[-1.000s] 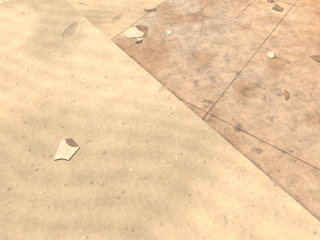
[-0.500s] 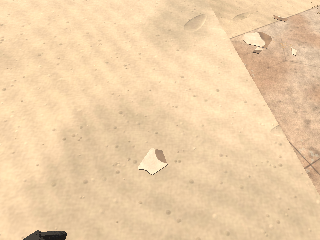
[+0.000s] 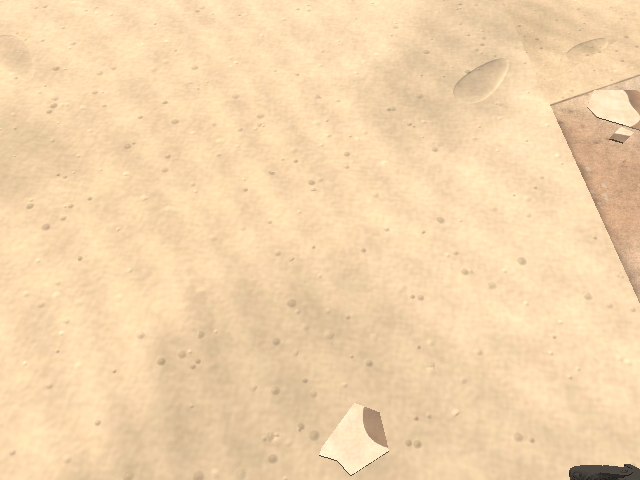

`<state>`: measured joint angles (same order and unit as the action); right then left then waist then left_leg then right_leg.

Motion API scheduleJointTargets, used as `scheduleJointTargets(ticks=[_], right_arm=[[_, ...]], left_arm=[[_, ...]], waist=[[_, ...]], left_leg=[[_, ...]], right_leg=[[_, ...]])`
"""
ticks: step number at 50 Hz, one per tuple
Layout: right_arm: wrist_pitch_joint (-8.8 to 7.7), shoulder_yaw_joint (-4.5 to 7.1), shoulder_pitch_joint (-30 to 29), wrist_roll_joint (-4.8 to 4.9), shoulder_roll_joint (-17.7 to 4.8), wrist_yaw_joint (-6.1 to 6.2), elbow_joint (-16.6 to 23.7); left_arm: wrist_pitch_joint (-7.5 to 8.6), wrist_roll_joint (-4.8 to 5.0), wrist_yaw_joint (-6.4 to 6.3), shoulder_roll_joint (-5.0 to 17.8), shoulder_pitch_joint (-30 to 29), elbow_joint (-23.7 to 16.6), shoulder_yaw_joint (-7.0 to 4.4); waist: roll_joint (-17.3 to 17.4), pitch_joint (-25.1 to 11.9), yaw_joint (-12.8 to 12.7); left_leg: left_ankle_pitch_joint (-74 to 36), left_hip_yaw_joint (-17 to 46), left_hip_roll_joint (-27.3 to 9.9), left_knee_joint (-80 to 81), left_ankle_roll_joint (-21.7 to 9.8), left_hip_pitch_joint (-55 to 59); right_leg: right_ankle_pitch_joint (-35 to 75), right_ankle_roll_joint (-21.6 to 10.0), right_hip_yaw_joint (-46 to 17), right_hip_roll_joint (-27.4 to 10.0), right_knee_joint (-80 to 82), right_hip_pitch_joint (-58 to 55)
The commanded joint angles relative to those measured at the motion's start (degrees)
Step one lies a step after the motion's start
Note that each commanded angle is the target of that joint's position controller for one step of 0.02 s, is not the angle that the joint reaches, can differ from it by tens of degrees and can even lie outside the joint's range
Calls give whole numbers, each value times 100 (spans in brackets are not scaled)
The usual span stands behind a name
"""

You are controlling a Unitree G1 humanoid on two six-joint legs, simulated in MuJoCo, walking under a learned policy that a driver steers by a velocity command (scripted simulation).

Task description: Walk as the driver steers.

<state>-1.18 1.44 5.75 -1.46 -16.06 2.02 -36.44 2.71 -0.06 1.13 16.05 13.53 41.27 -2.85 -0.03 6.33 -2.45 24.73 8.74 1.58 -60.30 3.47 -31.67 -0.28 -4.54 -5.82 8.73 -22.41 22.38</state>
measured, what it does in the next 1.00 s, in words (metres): steps on the spot, turning right: left foot, then right foot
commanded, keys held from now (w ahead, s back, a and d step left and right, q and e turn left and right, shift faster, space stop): e+shift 0.54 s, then q+shift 0.40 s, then w+q+shift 0.06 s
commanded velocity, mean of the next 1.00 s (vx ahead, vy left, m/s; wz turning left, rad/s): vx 0.04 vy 0.00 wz -0.38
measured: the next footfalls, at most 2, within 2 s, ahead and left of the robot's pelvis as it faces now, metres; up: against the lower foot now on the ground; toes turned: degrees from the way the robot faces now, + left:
left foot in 0.22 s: +0.20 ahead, +0.14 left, +0.00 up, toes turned -22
right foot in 0.70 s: +0.05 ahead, -0.09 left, +0.00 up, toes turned -34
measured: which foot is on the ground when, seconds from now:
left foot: up 0.00-0.20, down 0.22-0.70, up 0.72-1.00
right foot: down 0.00-0.22, up 0.24-0.68, down 0.70-1.00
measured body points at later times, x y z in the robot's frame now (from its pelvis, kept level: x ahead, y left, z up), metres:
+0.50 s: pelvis +0.09 +0.07 +0.01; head +0.13 +0.07 +0.46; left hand +0.34 +0.28 -0.09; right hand +0.12 -0.24 -0.07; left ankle +0.16 +0.16 -0.73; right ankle +0.03 -0.07 -0.65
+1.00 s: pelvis +0.08 +0.03 +0.01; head +0.11 +0.02 +0.46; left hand +0.36 +0.18 -0.08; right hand +0.05 -0.28 -0.10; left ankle +0.13 +0.14 -0.68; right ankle +0.01 -0.06 -0.73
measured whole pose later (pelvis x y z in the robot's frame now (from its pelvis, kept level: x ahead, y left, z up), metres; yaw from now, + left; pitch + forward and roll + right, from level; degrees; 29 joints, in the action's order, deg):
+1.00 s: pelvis +0.08 +0.03 +0.01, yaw -21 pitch +2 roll -1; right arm 4.4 5.0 15.9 1.5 -17.6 -0.1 -41.4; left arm -1.0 -0.8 -1.9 13.5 4.5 38.4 -3.0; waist 0.9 2.1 2.3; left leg 22.1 -3.5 -4.9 -55.5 4.9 -28.3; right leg -16.2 -0.9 12.2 -3.2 -25.3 10.3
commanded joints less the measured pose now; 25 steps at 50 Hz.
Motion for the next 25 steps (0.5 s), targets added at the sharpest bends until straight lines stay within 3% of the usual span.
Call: scheduleJointTargets(ticks=[1,3,5,8,10,11,12,13,14,15,16,17,19,22,25], right_arm=[[23,150,837,13,-457,78,96],[92,177,517,53,-513,66,156],[77,179,176,84,-485,29,249],[-71,240,24,167,-559,-43,265],[-166,336,311,217,-686,-74,143],[-164,405,362,155,-924,-47,157],[-75,464,141,-59,-1324,-20,248],[-68,442,10,-229,-1075,-42,281],[-65,363,-255,-168,-766,-23,381],[-43,323,-429,-70,-602,5,415],[-15,301,-501,17,-554,44,432],[11,273,-498,41,-525,74,421],[52,270,-308,-3,-549,111,376],[117,350,141,-38,-727,134,237],[130,452,199,-18,-934,75,169]], left_arm=[[-80,76,-146,1135,-384,-576,-361],[-238,173,-229,1179,-440,-646,-399],[-369,181,-305,1125,-390,-673,-407],[-490,137,-361,1070,-217,-713,-441],[-532,180,-359,960,-256,-785,-428],[-550,189,-339,675,83,-748,-349],[-532,207,-323,468,339,-848,-305],[-454,140,-282,994,365,-870,-441],[-469,162,-268,1320,369,-759,-538],[-533,161,-287,1297,444,-641,-556],[-599,129,-308,1169,541,-587,-534],[-638,128,-288,1049,590,-600,-496],[-633,174,-262,901,289,-793,-425],[-587,181,-208,779,-210,-1067,-344],[-583,154,-122,651,-347,-1189,-281]], waist=[[-301,-1571,482],[-460,-1440,394],[-702,-1203,270],[-1015,-1125,177],[-1019,-1113,358],[-446,-1381,236],[1052,-1373,-55],[1311,-1256,-64],[957,-1065,-83],[704,-937,-91],[667,-887,-81],[697,-791,-49],[773,-711,119],[796,-830,457],[795,-961,504]], left_leg=[[-479,-106,168,742,144,653],[-933,-63,257,1179,166,771],[-1117,-30,339,1684,162,908],[-1112,54,392,2650,83,1241],[-1685,20,135,3840,-104,1957],[-1636,573,-746,4242,-456,2648],[-1963,1999,-1983,4372,-1244,2957],[-1963,2461,-2363,4509,-1607,2473],[-1803,1861,-2090,4446,-1525,2278],[-1605,1245,-1692,4375,-1327,2160],[-1634,898,-1500,4336,-1242,2179],[-1927,576,-1435,4342,-1282,2094],[-2242,81,-1352,4413,-1397,2222],[-2601,-124,-1592,4416,-1625,2875],[-2842,-453,-1794,4407,-1729,3037]], right_leg=[[1050,-973,-1911,-1433,493,-531],[-502,-745,-2021,-1239,608,-238],[-1552,-591,-2182,-1079,680,-56],[-1802,-426,-2587,-1054,497,-348],[-1930,-176,-2661,-875,92,-307],[-2990,73,-2214,-510,-780,18],[-3644,367,-951,249,-2061,1014],[-3349,595,-734,-168,-3260,1315],[-2909,726,-548,-422,-3784,1304],[-2518,827,-416,-512,-4112,1328],[-2262,919,-306,-580,-4560,1444],[-2141,1013,-149,-670,-4936,1513],[-1898,1158,218,-911,-4891,1704],[-1839,1314,338,-1238,-4325,1927],[-1858,1280,439,-1426,-3742,1652]])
